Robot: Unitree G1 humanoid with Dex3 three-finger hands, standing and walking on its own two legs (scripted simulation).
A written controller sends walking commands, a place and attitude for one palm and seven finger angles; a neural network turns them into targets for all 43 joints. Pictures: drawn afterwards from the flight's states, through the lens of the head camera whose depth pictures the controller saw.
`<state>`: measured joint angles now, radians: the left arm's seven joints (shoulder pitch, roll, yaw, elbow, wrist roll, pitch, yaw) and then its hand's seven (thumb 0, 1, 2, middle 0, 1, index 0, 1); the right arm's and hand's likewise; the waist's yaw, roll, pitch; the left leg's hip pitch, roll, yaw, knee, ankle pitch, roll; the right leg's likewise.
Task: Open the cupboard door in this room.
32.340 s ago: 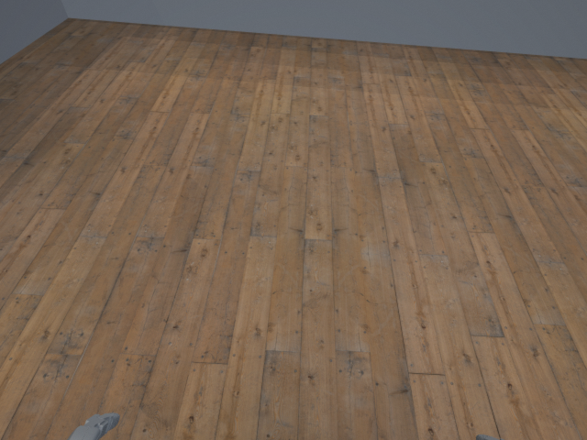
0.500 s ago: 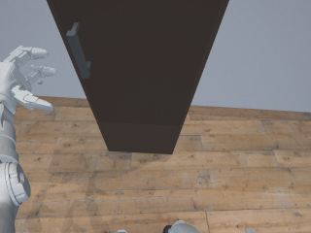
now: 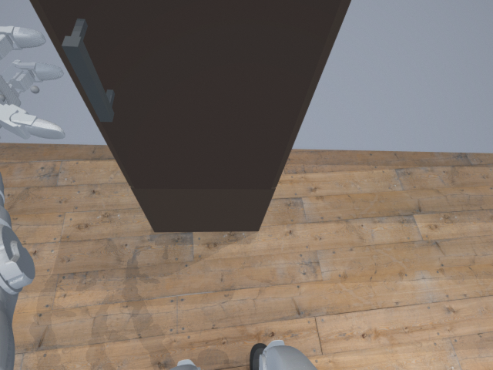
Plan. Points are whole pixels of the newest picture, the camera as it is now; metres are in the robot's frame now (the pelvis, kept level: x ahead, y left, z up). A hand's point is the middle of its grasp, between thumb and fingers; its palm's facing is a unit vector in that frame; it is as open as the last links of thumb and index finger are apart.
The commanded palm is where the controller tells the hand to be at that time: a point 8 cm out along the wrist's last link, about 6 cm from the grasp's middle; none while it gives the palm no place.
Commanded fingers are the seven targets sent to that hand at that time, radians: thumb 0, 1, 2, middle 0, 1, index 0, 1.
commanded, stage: move the hooked fingers beside the handle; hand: left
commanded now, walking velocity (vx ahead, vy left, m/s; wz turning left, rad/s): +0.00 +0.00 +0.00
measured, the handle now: (94, 75) +0.54 +0.19 +0.11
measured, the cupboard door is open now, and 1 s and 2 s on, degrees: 0 0 0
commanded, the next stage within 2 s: slide the fingers in behind the handle in 0.80 s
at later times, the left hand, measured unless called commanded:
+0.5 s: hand (32, 101) +0.49 +0.27 +0.12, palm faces -0.04 -1.00 -0.01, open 14.0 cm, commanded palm +0.47 +0.31 +0.11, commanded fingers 0.00 -0.50 0.30 -0.30 -1.20 -0.30 -1.20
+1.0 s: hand (35, 98) +0.49 +0.26 +0.12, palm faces -0.05 -1.00 -0.01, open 14.0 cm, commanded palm +0.47 +0.30 +0.11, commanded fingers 0.00 -0.50 0.30 -0.30 -1.20 -0.30 -1.20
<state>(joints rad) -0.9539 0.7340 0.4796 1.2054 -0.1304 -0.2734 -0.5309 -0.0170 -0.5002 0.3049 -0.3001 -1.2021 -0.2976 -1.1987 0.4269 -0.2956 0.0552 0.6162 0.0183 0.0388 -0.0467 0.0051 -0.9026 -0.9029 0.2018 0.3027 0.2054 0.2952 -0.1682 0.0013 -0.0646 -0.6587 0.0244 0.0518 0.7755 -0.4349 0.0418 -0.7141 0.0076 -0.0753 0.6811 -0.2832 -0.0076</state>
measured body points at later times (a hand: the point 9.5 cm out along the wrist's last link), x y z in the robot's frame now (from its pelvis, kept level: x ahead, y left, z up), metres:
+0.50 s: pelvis +0.01 +0.00 +0.00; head +0.12 +0.02 +0.43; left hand +0.48 +0.32 +0.12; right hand +0.02 -0.27 -0.10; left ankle -0.05 +0.08 -0.71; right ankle +0.02 -0.12 -0.71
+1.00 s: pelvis +0.00 +0.00 +0.00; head +0.12 +0.02 +0.43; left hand +0.49 +0.32 +0.12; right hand -0.02 -0.27 -0.10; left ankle -0.05 +0.08 -0.71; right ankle +0.02 -0.12 -0.71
